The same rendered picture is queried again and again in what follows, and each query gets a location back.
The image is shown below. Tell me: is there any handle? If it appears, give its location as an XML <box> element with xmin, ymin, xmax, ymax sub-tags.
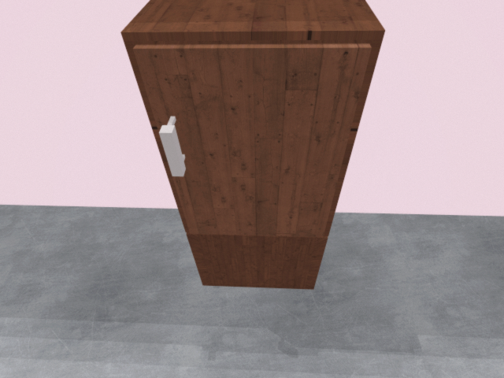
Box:
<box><xmin>159</xmin><ymin>117</ymin><xmax>186</xmax><ymax>176</ymax></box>

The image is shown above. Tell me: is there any cupboard door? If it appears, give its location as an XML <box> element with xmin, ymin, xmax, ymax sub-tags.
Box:
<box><xmin>133</xmin><ymin>43</ymin><xmax>372</xmax><ymax>237</ymax></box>

